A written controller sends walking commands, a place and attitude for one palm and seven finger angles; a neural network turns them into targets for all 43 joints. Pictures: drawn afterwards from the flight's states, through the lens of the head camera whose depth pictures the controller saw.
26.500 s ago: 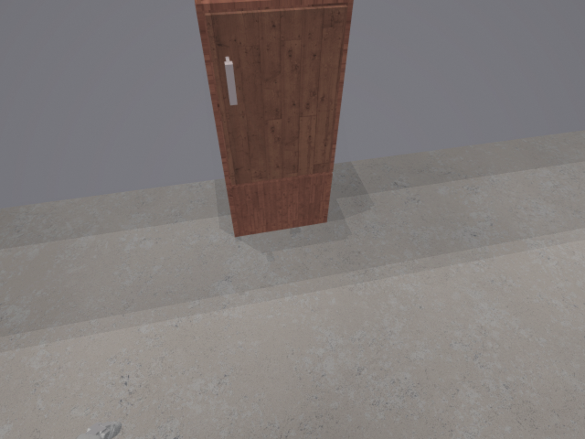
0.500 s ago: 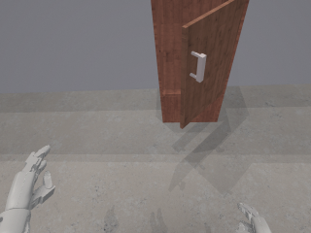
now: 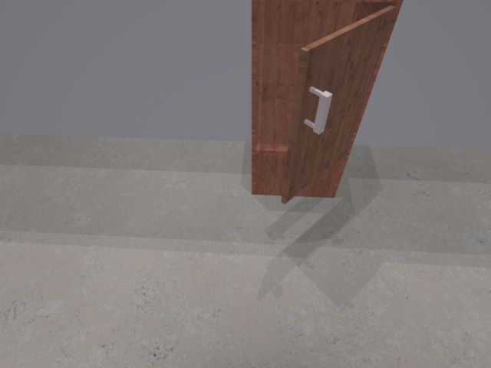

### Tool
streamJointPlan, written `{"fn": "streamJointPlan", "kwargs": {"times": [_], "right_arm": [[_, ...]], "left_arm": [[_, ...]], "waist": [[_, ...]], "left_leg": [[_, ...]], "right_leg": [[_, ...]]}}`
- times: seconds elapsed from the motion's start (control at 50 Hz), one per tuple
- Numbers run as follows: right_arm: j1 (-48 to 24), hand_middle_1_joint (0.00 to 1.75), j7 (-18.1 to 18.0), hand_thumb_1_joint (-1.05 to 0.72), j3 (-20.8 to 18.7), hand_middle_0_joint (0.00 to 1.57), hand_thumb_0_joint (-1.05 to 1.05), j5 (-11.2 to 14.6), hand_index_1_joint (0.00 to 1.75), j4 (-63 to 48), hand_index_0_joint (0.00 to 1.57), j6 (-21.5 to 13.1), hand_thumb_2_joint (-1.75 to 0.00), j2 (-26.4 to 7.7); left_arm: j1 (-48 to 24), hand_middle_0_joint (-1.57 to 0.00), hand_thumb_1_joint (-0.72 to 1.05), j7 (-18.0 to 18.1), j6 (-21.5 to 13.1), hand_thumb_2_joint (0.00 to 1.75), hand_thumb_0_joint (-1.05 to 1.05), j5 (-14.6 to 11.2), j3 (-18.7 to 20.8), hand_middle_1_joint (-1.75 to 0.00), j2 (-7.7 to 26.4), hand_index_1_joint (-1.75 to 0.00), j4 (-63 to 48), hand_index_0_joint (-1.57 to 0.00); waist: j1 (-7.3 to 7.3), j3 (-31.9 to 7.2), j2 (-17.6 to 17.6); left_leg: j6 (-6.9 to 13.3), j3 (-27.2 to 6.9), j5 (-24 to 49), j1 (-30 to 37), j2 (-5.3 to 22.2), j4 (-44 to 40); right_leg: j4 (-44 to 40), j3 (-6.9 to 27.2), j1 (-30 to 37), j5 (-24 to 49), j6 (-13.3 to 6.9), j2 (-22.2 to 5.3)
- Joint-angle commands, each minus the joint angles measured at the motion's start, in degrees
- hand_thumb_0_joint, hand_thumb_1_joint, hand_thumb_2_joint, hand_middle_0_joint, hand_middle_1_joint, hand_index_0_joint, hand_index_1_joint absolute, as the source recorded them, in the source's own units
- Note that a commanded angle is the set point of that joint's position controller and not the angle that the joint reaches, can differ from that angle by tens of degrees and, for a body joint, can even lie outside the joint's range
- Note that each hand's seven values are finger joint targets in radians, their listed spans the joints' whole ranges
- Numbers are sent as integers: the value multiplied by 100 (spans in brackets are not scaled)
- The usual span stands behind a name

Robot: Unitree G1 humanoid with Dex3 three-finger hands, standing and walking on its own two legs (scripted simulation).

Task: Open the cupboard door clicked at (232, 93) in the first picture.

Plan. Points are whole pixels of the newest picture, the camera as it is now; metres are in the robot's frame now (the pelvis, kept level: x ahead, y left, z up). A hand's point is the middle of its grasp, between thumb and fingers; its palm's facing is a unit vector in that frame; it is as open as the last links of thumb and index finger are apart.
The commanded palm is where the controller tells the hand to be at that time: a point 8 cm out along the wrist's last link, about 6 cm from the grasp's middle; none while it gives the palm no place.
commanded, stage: let the arm hang, fingers relaxed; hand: left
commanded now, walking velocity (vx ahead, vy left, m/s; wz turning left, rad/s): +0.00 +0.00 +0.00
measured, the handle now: (316, 110) +0.75 -0.15 -0.02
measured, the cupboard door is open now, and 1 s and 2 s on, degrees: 46 46 46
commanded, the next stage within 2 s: look to check the result in 0.50 s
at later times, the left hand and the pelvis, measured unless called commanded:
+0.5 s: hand out of the picture -0.01 +0.17 -0.18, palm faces +0.00 -0.99 -0.16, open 7.3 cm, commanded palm none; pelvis +0.00 +0.01 +0.00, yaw -1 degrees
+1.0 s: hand out of the picture +0.00 +0.19 -0.17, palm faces -0.01 -0.98 -0.22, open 7.3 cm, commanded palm none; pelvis +0.01 +0.01 +0.00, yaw -1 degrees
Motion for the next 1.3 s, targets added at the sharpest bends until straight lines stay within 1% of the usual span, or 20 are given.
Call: {"fn": "streamJointPlan", "kwargs": {"times": [0.0,0.08,0.14,0.18,0.22,0.28,0.32,0.4,0.56,0.64,0.78,0.86,0.96,0.98,1.06,1.12,1.22,1.24,1.26,1.28], "right_arm": [[317,30,-42,-90,-101,20,0,14,30,-31,20,-116,-90,-572],[410,30,-46,-90,-89,20,0,19,30,119,20,-119,-90,-497],[466,30,-49,-90,-83,20,0,7,30,206,20,-125,-90,-393],[512,30,-54,-90,-89,20,0,15,30,229,20,-128,-90,-365],[512,30,-55,-90,-84,20,0,6,30,275,20,-129,-90,-311],[577,30,-68,-90,-100,20,0,15,30,278,20,-150,-90,-295],[564,30,-73,-90,-90,20,0,13,30,299,20,-156,-90,-250],[617,30,-86,-90,-112,20,0,12,30,301,20,-166,-90,-217],[612,30,-95,-90,-140,20,0,16,30,288,20,-169,-90,-244],[587,30,-101,-90,-155,20,0,20,30,266,20,-184,-90,-296],[494,30,-102,-90,-178,20,0,37,30,229,20,-202,-90,-447],[375,30,-99,-90,-175,20,0,28,30,241,20,-203,-90,-495],[205,30,-88,-90,-178,20,0,34,30,221,20,-226,-90,-607],[214,30,-86,-90,-185,20,0,43,30,219,20,-229,-90,-651],[62,30,-83,-90,-180,20,0,31,30,228,20,-238,-90,-715],[-34,30,-80,-90,-181,20,0,33,30,218,20,-248,-90,-776],[-173,30,-72,-90,-183,20,0,31,30,209,20,-248,-90,-895],[-174,30,-80,-90,-182,20,0,23,30,203,20,-241,-90,-883],[-93,30,-89,-90,-159,20,0,19,30,224,20,-210,-90,-680],[20,30,-100,-90,-159,20,0,25,30,221,20,-172,-90,-587]], "left_arm": [[143,-20,90,65,-171,90,0,-23,72,-30,502,-30,-86,-20],[228,-20,90,90,-169,90,0,-20,66,-30,452,-30,38,-20],[233,-20,90,101,-169,90,0,-19,69,-30,405,-30,86,-20],[295,-20,90,110,-176,90,0,-19,74,-30,381,-30,117,-20],[273,-20,90,112,-166,90,0,-17,79,-30,343,-30,143,-20],[331,-20,90,117,-179,90,0,-13,95,-30,316,-30,140,-20],[310,-20,90,117,-175,90,0,-15,92,-30,274,-30,164,-20],[346,-20,90,122,-187,90,0,-12,100,-30,218,-30,176,-20],[354,-20,90,124,-189,90,0,-7,105,-30,179,-30,170,-20],[356,-20,90,121,-200,90,0,-6,116,-30,196,-30,168,-20],[295,-20,90,113,-213,90,0,6,140,-30,331,-30,143,-20],[212,-20,90,108,-213,90,0,4,137,-30,358,-30,148,-20],[111,-20,90,100,-248,90,0,0,153,-30,501,-30,115,-20],[102,-20,90,100,-264,90,0,2,164,-30,553,-30,103,-20],[-31,-20,90,94,-269,90,0,-5,163,-30,610,-30,97,-20],[-95,-20,90,89,-290,90,0,-5,169,-30,682,-30,79,-20],[-242,-20,90,77,-304,90,0,-7,181,-30,810,-30,54,-20],[-234,-20,90,74,-293,90,0,-10,184,-30,775,-30,44,-20],[-196,-20,90,84,-247,90,0,-12,168,-30,602,-30,42,-20],[-129,-20,90,93,-211,90,0,-11,179,-30,554,-30,27,-20]], "waist": [[-42,24,-393],[-20,163,-424],[-35,243,-266],[-17,185,-282],[-27,325,-238],[-17,207,-61],[-22,287,-90],[-28,248,-141],[-44,283,-128],[-48,164,-112],[-45,67,-176],[-51,159,-225],[-37,7,-228],[-31,-78,-339],[-38,-36,-234],[-34,-150,-172],[-32,-115,-206],[-34,-173,-222],[-52,-171,-210],[-54,-223,-278]], "left_leg": [[43,-586,-83,229,516,-680],[43,-543,-60,188,504,-723],[31,-517,-134,135,476,-770],[39,-526,-97,137,471,-757],[24,-517,-227,68,460,-815],[29,-518,-156,88,463,-809],[21,-510,-178,49,453,-827],[27,-507,-152,91,458,-810],[38,-529,-202,139,465,-820],[49,-526,-76,234,490,-798],[76,-574,156,311,526,-779],[74,-562,184,338,534,-799],[80,-532,562,464,545,-718],[83,-547,670,467,549,-687],[72,-543,754,512,556,-706],[67,-541,943,573,564,-671],[45,-546,996,563,579,-692],[33,-504,1018,643,603,-649],[-2,-422,1060,659,620,-549],[-24,-352,1078,666,633,-416]], "right_leg": [[-603,484,-487,-33,-183,-489],[-611,470,-517,-55,-168,-493],[-601,519,-546,-65,-163,-491],[-588,500,-501,-43,-169,-487],[-578,505,-570,-106,-159,-487],[-558,507,-478,0,-161,-474],[-544,522,-511,12,-158,-481],[-552,520,-514,55,-165,-475],[-538,527,-600,60,-157,-462],[-525,521,-549,151,-157,-464],[-507,526,-478,266,-150,-455],[-528,540,-530,276,-145,-480],[-558,557,-404,544,-150,-523],[-570,551,-329,595,-156,-518],[-616,562,-315,672,-161,-549],[-619,593,-210,914,-175,-565],[-688,572,-142,1025,-181,-591],[-681,617,-168,1118,-183,-585],[-617,663,-238,1281,-163,-590],[-525,679,-248,1454,-161,-594]]}}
